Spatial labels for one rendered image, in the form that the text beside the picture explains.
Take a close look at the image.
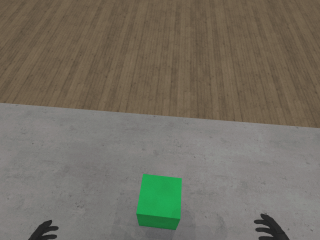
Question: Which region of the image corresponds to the robot left hand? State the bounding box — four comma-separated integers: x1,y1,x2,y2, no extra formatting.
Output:
28,220,59,240

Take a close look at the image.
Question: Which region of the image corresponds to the carton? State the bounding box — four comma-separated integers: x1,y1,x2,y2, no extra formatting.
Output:
136,174,182,230

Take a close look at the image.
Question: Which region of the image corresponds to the robot right hand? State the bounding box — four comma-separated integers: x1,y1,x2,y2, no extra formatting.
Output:
254,213,290,240

